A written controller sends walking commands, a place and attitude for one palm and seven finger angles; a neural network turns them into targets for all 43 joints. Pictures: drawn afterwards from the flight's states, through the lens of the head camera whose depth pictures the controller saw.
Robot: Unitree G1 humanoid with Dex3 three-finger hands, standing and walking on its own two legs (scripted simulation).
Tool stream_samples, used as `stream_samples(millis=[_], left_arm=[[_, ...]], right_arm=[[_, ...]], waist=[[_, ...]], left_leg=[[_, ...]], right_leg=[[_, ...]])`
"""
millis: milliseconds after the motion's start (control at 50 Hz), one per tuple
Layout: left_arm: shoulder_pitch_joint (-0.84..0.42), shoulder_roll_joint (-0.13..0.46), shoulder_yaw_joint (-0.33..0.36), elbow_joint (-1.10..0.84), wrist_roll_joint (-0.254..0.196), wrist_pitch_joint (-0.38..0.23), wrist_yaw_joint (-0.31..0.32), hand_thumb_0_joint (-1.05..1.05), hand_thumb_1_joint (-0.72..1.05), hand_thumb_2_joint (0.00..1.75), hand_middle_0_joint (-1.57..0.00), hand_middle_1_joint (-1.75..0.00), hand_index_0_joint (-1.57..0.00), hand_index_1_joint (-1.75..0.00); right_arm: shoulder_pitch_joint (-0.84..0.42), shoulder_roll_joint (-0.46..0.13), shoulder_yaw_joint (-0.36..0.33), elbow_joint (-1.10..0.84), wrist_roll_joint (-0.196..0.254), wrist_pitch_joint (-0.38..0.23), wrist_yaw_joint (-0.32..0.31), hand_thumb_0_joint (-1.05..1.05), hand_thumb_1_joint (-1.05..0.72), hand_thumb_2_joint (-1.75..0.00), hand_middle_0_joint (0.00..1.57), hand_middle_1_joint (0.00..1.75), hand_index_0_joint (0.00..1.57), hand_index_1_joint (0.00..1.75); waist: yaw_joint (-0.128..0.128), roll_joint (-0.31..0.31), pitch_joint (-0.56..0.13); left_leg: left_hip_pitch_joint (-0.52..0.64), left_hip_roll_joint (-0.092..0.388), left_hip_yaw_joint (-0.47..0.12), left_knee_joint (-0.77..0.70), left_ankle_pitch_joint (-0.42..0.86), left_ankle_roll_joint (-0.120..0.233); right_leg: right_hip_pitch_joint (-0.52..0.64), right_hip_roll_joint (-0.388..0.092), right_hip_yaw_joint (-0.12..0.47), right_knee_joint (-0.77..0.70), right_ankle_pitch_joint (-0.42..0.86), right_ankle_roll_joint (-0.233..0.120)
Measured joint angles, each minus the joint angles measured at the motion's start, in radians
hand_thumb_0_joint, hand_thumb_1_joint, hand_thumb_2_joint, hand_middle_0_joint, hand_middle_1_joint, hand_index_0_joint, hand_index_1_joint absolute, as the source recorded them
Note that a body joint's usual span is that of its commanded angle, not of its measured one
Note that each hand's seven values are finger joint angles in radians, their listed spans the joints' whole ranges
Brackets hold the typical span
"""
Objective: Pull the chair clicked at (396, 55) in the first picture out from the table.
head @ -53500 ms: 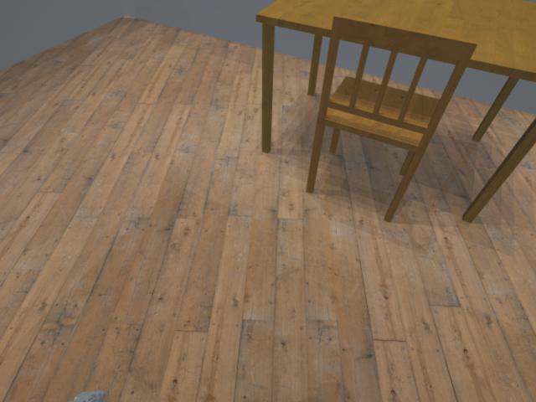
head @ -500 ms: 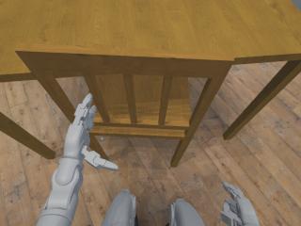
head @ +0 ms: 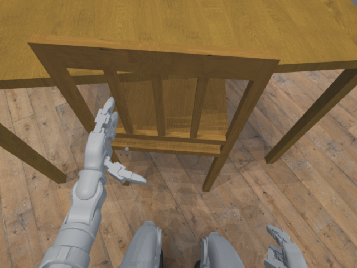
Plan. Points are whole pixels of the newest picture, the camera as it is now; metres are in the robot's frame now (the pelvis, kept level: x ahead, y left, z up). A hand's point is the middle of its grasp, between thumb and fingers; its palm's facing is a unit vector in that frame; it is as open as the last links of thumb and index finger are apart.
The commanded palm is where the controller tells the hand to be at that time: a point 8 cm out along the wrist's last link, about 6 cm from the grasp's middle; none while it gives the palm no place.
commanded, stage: push the fingers through the gap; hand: left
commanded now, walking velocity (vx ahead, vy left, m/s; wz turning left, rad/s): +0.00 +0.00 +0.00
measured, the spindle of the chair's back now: (159, 108) +0.48 +0.07 +0.02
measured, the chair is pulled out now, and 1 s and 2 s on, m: -0.10 -0.13 -0.13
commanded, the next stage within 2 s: aim the fingers beside a spindle in 0.06 s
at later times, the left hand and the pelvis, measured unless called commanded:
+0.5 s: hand (127, 142) +0.38 +0.13 +0.02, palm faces -0.03 -1.00 -0.05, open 16.6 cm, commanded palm +0.37 +0.17 +0.02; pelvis -0.02 +0.01 -0.01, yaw +0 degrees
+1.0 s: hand (125, 149) +0.36 +0.14 +0.02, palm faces -0.04 -1.00 -0.05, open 16.9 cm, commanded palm +0.33 +0.19 +0.03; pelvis +0.01 +0.01 +0.01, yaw -1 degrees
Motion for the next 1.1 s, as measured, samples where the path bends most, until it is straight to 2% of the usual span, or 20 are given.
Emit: stream_samples(millis=[220, 380, 520, 800, 1100], left_arm=[[-0.117, 0.021, 0.000, 0.106, -0.001, -0.024, 0.008, -0.01, -0.50, 0.30, -0.06, -0.08, -0.13, -0.15], [-0.178, 0.026, 0.010, 0.167, 0.010, -0.006, 0.017, -0.01, -0.50, 0.30, -0.06, -0.08, -0.14, -0.17], [-0.179, 0.017, 0.021, 0.178, 0.020, 0.002, 0.027, -0.01, -0.50, 0.30, -0.06, -0.08, -0.12, -0.15], [-0.060, 0.003, 0.029, 0.062, 0.017, 0.014, 0.023, -0.01, -0.50, 0.30, -0.06, -0.08, -0.08, -0.11], [0.172, -0.003, 0.006, -0.163, -0.015, 0.023, -0.022, -0.01, -0.50, 0.30, -0.06, -0.08, -0.06, -0.09]], right_arm=[[-0.006, -0.003, 0.009, 0.030, 0.005, -0.009, -0.014, 0.01, -0.90, -0.90, 0.20, 0.30, 0.20, 0.30], [0.007, -0.001, 0.014, 0.028, 0.004, -0.005, -0.007, 0.01, -0.90, -0.90, 0.20, 0.30, 0.20, 0.30], [0.026, -0.001, 0.013, 0.013, 0.000, 0.004, 0.008, 0.01, -0.90, -0.90, 0.20, 0.30, 0.20, 0.30], [0.034, 0.002, 0.003, -0.023, -0.004, 0.028, 0.029, 0.01, -0.90, -0.90, 0.20, 0.30, 0.20, 0.30], [-0.010, 0.010, -0.012, -0.065, 0.000, 0.027, 0.030, 0.01, -0.90, -0.90, 0.20, 0.30, 0.20, 0.30]], waist=[[-0.003, -0.002, 0.012], [-0.016, 0.000, 0.007], [-0.029, 0.001, 0.002], [-0.031, -0.003, -0.001], [0.003, -0.010, -0.002]], left_leg=[[-0.042, -0.006, -0.015, 0.025, 0.019, 0.001], [-0.054, -0.006, -0.013, 0.023, 0.034, 0.006], [-0.045, -0.003, 0.002, 0.008, 0.038, 0.012], [-0.002, 0.005, 0.028, -0.020, 0.015, 0.016], [0.047, 0.003, 0.027, -0.032, -0.024, 0.006]], right_leg=[[-0.034, -0.006, -0.017, 0.023, 0.012, -0.001], [-0.047, -0.006, -0.015, 0.021, 0.029, 0.004], [-0.044, -0.005, 0.000, 0.008, 0.038, 0.010], [-0.014, 0.003, 0.029, -0.017, 0.025, 0.016], [0.034, 0.004, 0.031, -0.028, -0.014, 0.008]])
